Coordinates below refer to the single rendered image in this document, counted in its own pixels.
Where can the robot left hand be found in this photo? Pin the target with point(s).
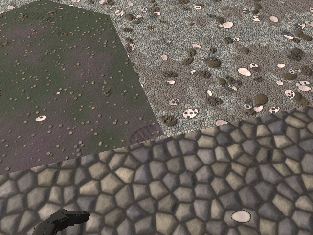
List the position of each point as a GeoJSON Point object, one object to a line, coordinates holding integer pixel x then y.
{"type": "Point", "coordinates": [59, 221]}

